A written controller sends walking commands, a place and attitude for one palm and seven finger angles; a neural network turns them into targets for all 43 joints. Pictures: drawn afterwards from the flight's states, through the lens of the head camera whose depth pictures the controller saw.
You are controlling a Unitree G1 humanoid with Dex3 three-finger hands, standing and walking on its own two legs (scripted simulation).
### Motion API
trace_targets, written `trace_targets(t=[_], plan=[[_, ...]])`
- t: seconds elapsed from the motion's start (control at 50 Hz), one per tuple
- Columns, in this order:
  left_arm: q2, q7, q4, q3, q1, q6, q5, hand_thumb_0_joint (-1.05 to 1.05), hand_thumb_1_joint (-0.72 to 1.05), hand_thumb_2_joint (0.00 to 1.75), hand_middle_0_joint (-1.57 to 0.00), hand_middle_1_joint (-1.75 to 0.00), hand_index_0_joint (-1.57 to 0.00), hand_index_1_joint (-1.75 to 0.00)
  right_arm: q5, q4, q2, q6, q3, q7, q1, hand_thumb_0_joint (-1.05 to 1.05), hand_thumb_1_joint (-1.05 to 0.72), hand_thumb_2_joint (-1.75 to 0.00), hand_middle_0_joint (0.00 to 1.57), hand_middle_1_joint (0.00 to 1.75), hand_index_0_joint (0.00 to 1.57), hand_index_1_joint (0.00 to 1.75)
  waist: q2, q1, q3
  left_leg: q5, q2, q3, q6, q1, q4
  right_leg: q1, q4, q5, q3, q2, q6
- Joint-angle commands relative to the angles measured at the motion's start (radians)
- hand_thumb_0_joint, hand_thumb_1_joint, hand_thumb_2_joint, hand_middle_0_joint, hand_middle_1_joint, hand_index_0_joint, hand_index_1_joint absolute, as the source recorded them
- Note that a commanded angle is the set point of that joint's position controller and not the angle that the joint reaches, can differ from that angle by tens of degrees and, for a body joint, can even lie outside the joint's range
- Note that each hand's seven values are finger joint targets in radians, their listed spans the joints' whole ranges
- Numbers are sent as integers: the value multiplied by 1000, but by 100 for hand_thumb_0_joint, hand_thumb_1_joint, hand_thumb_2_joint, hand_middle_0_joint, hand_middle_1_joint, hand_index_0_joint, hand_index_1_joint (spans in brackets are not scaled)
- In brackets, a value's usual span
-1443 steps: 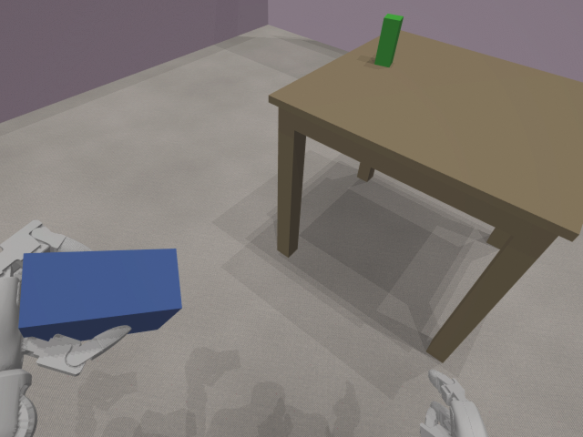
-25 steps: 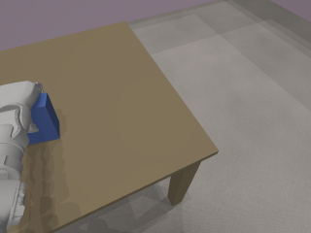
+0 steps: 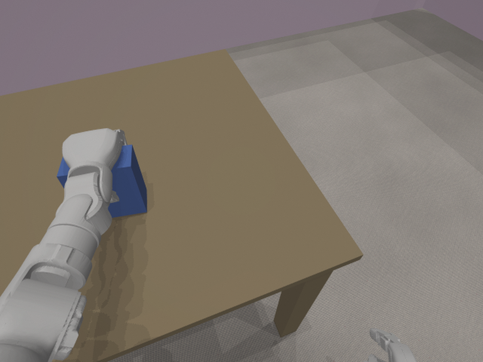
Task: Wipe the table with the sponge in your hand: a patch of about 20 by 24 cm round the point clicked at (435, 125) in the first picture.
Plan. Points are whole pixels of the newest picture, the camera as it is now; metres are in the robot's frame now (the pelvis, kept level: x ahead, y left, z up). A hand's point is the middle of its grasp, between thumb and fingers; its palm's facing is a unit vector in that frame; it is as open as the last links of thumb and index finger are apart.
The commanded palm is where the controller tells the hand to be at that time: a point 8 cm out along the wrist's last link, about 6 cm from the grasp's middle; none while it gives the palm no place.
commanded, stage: slide across to the middle lane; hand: left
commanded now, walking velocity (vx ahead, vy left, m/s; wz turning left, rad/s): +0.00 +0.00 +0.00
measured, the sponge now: (111, 191) +0.40 +0.29 +0.02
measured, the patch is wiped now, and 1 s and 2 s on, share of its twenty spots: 0.55 0.65 0.85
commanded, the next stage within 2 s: wipe back along the middle lane in 0.04 s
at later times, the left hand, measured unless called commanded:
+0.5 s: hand (131, 177) +0.40 +0.24 +0.07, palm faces -0.02 -0.03 -1.00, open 10.0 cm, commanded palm +0.36 +0.23 +0.10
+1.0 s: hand (132, 200) +0.35 +0.22 +0.06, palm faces +0.01 -0.05 -1.00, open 10.1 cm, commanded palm +0.31 +0.21 +0.09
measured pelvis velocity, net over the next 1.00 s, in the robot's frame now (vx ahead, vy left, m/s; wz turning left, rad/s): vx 0.01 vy -0.04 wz -0.03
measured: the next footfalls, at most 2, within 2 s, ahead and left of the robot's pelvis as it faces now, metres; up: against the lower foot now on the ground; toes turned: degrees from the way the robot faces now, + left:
none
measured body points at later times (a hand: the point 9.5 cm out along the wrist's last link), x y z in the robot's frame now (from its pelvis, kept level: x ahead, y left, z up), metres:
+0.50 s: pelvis +0.01 -0.03 +0.00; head +0.04 -0.05 +0.45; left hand +0.39 +0.23 +0.12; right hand +0.14 -0.29 -0.13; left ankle +0.00 +0.07 -0.74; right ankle -0.05 -0.12 -0.74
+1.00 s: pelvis +0.01 -0.04 +0.00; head +0.02 -0.07 +0.45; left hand +0.35 +0.22 +0.12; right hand +0.20 -0.28 -0.11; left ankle +0.00 +0.07 -0.74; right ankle -0.05 -0.12 -0.74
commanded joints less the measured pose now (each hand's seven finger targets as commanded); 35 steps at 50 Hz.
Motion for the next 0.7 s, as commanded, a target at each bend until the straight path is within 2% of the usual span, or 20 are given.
trace_targets(t=[0.0, 0.02, 0.04, 0.06, 0.1, 0.12, 0.14, 0.2, 0.22, 0.28, 0.32, 0.34, 0.38, 0.42, 0.44, 0.46, 0.48, 0.54, 0.62, 0.68], plan=[[79, 13, -147, -11, -409, 2, 13, 0, 10, 130, -120, -160, -120, -160, 1, -90, -151, -25, -41, -6, -7, 0, -90, -90, 20, 30, 20, 30, -2, -71, -298, 376, 67, -93, -49, 349, -22, -65, -34, 242, 22, 44, -66], [104, 16, -148, 19, -417, 9, 13, 0, 10, 130, -120, -160, -120, -160, -2, -86, -154, -26, -40, -8, -10, 0, -90, -90, 20, 30, 20, 30, 0, -63, -300, 374, 66, -91, -50, 344, -28, -52, -35, 246, 23, 45, -71], [104, 18, -128, 17, -421, 17, 15, 0, 10, 130, -120, -160, -120, -160, -3, -83, -153, -25, -39, -10, -3, 0, -90, -90, 20, 30, 20, 30, -22, -66, -304, 383, 65, -89, -48, 342, -24, -43, -34, 259, 21, 44, -68], [109, 22, -132, 20, -433, 22, 13, 0, 10, 130, -120, -160, -120, -160, -4, -86, -153, -25, -36, -10, -5, 0, -90, -90, 20, 30, 20, 30, -14, -63, -321, 389, 63, -83, -47, 337, -21, -32, -31, 274, 21, 43, -68], [88, 25, -127, 8, -416, 35, 18, 0, 10, 130, -120, -160, -120, -160, -6, -86, -150, -22, -36, -7, -10, 0, -90, -90, 20, 30, 20, 30, -18, -58, -337, 420, 61, -75, -48, 336, -15, -12, -28, 312, 24, 41, -67], [142, 29, -118, 63, -389, 44, 24, 0, 10, 130, -120, -160, -120, -160, -8, -83, -157, -20, -37, -7, -13, 0, -90, -90, 20, 30, 20, 30, -20, -42, -352, 439, 63, -81, -54, 332, -19, 7, -23, 318, 26, 42, -72], [96, 27, -116, 22, -371, 50, 23, 0, 10, 130, -120, -160, -120, -160, -10, -90, -151, -19, -36, -6, -12, 0, -90, -90, 20, 30, 20, 30, -21, -46, -358, 452, 59, -70, -49, 332, -13, 17, -22, 340, 25, 41, -68], [107, 26, -104, 41, -290, 72, 28, 0, 10, 130, -120, -160, -120, -160, -9, -98, -154, -6, -33, 4, -22, 0, -90, -90, 20, 30, 20, 30, -57, -31, -341, 439, 57, -54, -39, 291, -15, 57, -22, 382, 31, 38, -64], [124, 27, -124, 73, -240, 75, 20, 0, 10, 130, -120, -160, -120, -160, -11, -105, -158, -6, -37, 5, -33, 0, -90, -90, 20, 30, 20, 30, -54, -17, -350, 459, 56, -52, -35, 291, -15, 83, -22, 416, 38, 37, -67], [100, 24, -213, 59, -151, 78, 0, 0, 10, 130, -120, -160, -120, -160, -8, -130, -155, -4, -40, 16, -43, 0, -90, -90, 20, 30, 20, 30, -74, -16, -379, 500, 52, -34, -19, 292, 1, 150, -16, 521, 46, 30, -55], [146, 23, -228, 111, -57, 91, -1, 0, 10, 130, -120, -160, -120, -160, -5, -134, -166, -3, -40, 19, -57, 0, -90, -90, 20, 30, 20, 30, -88, 3, -358, 502, 49, -35, -16, 270, -7, 177, -16, 548, 55, 31, -57], [96, 17, -249, 64, -34, 97, -7, 0, 10, 130, -120, -160, -120, -160, -1, -145, -158, -3, -37, 21, -56, 0, -90, -90, 20, 30, 20, 30, -103, -10, -335, 486, 43, -23, -11, 254, -6, 187, -17, 566, 51, 29, -50], [90, 11, -257, 49, -33, 117, -5, 0, 10, 130, -120, -160, -120, -160, 8, -144, -160, 0, -35, 24, -69, 0, -90, -90, 20, 30, 20, 30, -107, -20, -266, 419, 40, -19, -8, 224, -21, 161, -29, 528, 53, 29, -47], [111, 7, -262, 72, 0, 139, -10, 0, 10, 130, -120, -160, -120, -160, 14, -143, -165, 2, -34, 23, -86, 0, -90, -90, 20, 30, 20, 30, -100, -13, -226, 390, 37, -21, -7, 214, -33, 155, -35, 503, 60, 31, -52], [78, 1, -270, 40, 7, 148, -17, 0, 10, 130, -120, -160, -120, -160, 14, -151, -161, 3, -33, 20, -85, 0, -90, -90, 20, 30, 20, 30, -109, -18, -227, 367, 33, -13, -4, 211, -32, 162, -39, 493, 55, 30, -47], [108, -2, -262, 59, 7, 155, -18, 0, 10, 130, -120, -160, -120, -160, 17, -149, -163, 4, -30, 18, -86, 0, -90, -90, 20, 30, 20, 30, -114, -19, -215, 346, 31, -9, -3, 203, -35, 165, -44, 490, 61, 29, -47], [110, -7, -273, 51, 2, 159, -15, 0, 10, 130, -120, -160, -120, -160, 18, -152, -163, 6, -28, 17, -94, 0, -90, -90, 20, 30, 20, 30, -99, -21, -215, 334, 29, -10, -4, 199, -38, 164, -44, 479, 64, 27, -47], [80, -18, -310, 33, 52, 163, -20, 0, 10, 130, -120, -160, -120, -160, 19, -166, -155, 5, -27, 14, -107, 0, -90, -90, 20, 30, 20, 30, -55, -14, -226, 349, 26, -10, -3, 227, -32, 168, -39, 478, 63, 28, -53], [78, -29, -314, 42, 113, 155, -26, 0, 10, 130, -120, -160, -120, -160, 24, -178, -154, 3, -22, 15, -118, 0, -90, -90, 20, 30, 20, 30, -102, -12, -217, 324, 26, -5, -6, 202, -34, 180, -36, 494, 75, 28, -50], [59, -28, -345, 34, 170, 151, -27, 0, 10, 130, -120, -160, -120, -160, 21, -194, -150, 1, -23, 16, -127, 0, -90, -90, 20, 30, 20, 30, -106, -7, -209, 321, 20, 0, -5, 194, -25, 179, -34, 513, 83, 25, -47]])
